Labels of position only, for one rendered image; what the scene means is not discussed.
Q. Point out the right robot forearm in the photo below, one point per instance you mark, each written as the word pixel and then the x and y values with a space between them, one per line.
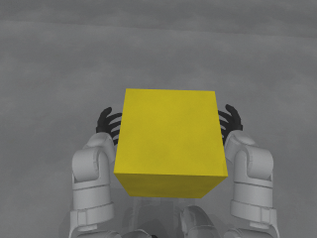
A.
pixel 253 183

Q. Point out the carton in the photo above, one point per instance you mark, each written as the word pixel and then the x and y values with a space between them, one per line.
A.
pixel 170 143

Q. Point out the left robot hand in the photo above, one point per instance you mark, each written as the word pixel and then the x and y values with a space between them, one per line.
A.
pixel 103 124

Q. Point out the right robot thigh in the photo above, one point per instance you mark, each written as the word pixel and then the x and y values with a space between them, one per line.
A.
pixel 197 224

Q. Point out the right robot hand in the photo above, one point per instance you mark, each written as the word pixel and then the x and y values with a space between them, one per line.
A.
pixel 234 122

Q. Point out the left robot forearm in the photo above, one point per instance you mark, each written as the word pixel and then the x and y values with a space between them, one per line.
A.
pixel 90 167

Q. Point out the robot right upper arm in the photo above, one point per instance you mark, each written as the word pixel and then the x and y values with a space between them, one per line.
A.
pixel 245 233

